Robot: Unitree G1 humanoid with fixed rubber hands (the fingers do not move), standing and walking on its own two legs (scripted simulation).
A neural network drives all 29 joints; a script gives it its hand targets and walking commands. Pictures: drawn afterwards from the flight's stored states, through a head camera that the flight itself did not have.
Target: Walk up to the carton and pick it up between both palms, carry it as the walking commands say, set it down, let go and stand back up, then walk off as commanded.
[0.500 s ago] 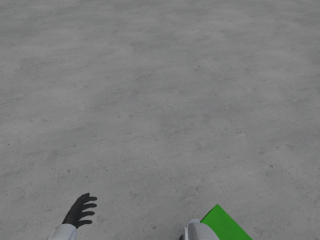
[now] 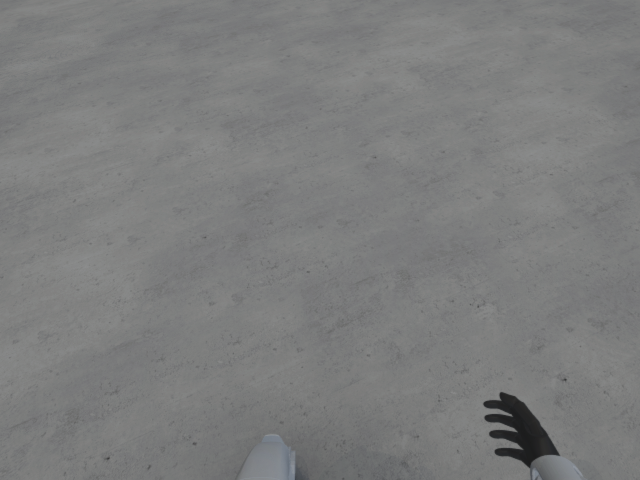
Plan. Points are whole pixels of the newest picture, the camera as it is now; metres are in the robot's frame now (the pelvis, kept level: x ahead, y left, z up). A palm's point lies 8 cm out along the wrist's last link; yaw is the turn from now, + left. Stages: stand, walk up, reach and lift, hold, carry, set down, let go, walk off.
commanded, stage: walk off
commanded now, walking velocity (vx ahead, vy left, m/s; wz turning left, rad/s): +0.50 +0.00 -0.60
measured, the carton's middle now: out of the picture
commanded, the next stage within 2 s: stand in 1.54 s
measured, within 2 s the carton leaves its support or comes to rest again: neither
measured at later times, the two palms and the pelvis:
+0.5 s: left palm (264, 243) +0.52 +0.18 -0.09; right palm out of the picture +0.13 -0.21 -0.12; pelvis +0.26 +0.02 +0.00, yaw -19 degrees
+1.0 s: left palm (306, 212) +0.61 +0.12 -0.10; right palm (620, 270) +0.49 -0.43 -0.10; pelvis +0.48 -0.13 +0.00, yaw -35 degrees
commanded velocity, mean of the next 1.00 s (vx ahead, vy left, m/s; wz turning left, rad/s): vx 0.50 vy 0.00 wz -0.60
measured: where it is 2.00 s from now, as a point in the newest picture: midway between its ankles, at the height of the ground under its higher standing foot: (481, 302)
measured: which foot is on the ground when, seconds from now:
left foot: up 0.00-0.12, down 0.14-0.64, up 0.66-1.00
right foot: down 0.00-0.16, up 0.18-0.62, down 0.64-1.00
